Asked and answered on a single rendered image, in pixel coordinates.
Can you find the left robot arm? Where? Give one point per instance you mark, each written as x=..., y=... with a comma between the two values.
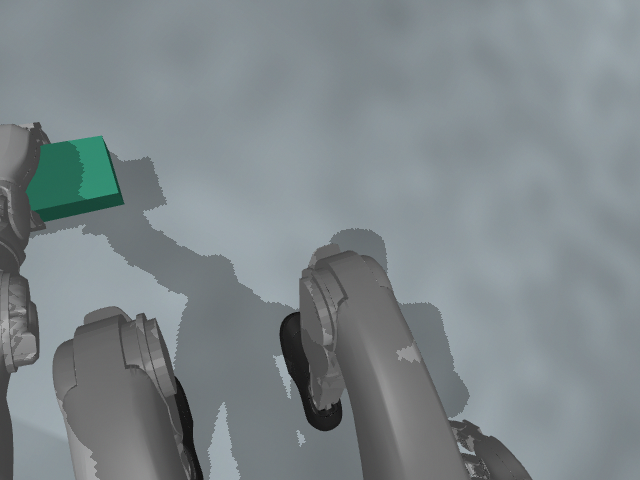
x=19, y=327

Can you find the left robot hand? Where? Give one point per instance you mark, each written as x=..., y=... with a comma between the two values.
x=19, y=158

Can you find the right robot foot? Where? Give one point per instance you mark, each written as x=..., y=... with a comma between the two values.
x=298, y=368

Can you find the carton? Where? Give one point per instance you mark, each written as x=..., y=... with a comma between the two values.
x=73, y=177

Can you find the right robot hand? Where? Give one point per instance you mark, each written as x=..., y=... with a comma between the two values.
x=493, y=461

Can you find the left robot foot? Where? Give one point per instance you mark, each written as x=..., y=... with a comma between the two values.
x=187, y=427

